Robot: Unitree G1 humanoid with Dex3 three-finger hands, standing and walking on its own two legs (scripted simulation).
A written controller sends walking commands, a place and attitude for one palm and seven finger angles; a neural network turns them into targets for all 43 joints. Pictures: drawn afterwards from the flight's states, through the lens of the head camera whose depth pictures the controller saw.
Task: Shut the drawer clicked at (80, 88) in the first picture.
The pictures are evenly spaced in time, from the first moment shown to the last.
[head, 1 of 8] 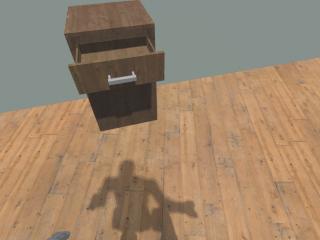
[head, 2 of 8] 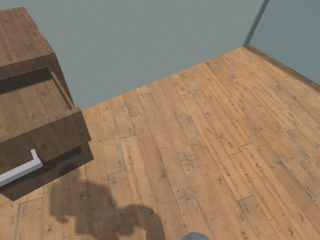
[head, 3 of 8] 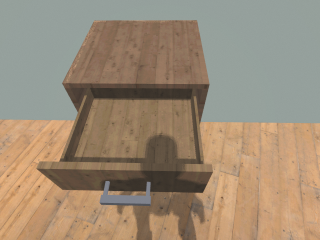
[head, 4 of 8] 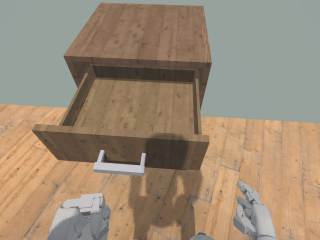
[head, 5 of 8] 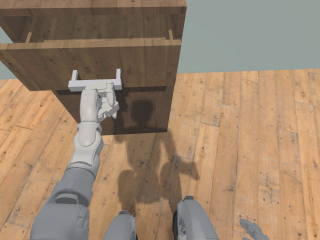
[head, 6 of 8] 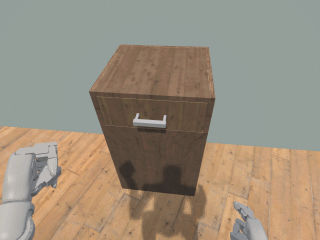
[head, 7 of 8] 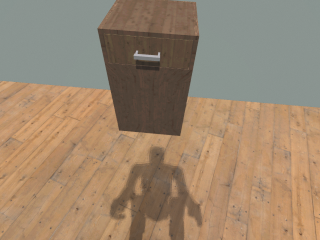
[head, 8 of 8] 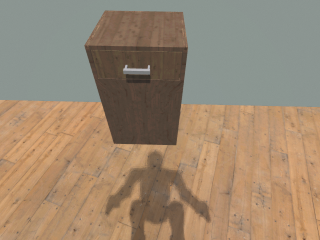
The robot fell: no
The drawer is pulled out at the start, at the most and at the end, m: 0.29 0.29 0.00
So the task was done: yes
